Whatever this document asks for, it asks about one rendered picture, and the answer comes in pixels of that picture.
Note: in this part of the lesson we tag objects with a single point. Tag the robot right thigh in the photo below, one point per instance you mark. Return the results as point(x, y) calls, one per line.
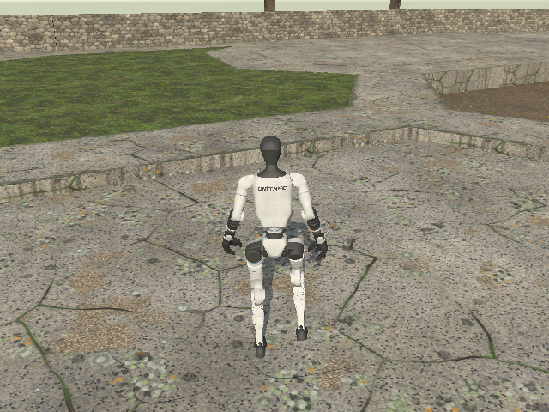
point(295, 252)

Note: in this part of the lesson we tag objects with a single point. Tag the robot right foot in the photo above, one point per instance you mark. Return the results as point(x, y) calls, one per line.
point(301, 333)

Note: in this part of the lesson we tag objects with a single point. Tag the robot left upper arm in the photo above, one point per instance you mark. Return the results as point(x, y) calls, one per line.
point(244, 183)

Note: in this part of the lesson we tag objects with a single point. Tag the robot right hand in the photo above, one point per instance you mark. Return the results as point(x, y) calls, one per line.
point(320, 247)

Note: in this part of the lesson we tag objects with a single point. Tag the robot right forearm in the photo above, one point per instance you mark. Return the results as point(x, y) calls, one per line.
point(316, 228)

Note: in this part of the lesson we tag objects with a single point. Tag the robot left forearm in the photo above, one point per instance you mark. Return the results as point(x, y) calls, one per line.
point(231, 228)

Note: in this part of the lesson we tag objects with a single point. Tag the robot right upper arm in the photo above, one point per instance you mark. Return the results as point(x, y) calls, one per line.
point(304, 194)

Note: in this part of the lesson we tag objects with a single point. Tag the robot left hand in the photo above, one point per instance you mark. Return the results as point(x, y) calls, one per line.
point(234, 242)

